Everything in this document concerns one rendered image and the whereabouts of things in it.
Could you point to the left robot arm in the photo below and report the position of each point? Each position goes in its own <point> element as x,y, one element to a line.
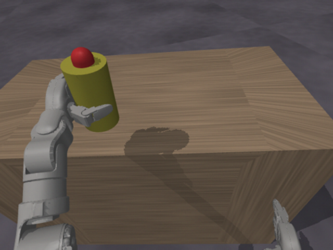
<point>45,186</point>

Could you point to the bottle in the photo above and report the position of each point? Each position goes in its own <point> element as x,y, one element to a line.
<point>88,78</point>

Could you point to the right robot hand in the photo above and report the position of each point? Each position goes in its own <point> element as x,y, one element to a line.
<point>284,231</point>

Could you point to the left robot hand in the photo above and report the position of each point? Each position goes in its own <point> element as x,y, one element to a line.
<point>58,96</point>

